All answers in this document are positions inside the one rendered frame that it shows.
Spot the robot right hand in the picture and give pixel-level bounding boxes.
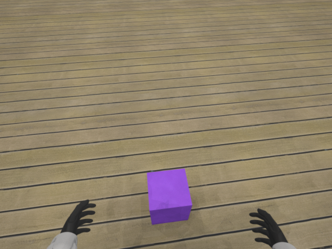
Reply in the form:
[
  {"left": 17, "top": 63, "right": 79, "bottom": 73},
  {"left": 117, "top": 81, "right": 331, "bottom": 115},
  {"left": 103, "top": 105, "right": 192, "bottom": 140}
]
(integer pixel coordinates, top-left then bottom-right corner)
[{"left": 249, "top": 209, "right": 288, "bottom": 248}]

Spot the carton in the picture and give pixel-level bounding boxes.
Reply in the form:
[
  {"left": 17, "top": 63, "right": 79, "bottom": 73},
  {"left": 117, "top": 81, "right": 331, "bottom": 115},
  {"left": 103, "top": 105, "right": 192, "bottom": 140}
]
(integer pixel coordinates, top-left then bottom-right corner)
[{"left": 147, "top": 169, "right": 192, "bottom": 225}]

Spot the left robot forearm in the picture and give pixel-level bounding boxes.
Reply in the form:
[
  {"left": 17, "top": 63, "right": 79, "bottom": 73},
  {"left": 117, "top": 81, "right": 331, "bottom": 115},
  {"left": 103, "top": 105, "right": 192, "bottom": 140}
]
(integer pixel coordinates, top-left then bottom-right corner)
[{"left": 47, "top": 232, "right": 78, "bottom": 249}]

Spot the robot left hand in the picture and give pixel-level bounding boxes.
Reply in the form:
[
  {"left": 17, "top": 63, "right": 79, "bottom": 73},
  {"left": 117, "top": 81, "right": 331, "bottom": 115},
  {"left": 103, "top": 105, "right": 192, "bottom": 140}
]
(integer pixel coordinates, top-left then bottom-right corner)
[{"left": 61, "top": 200, "right": 96, "bottom": 235}]

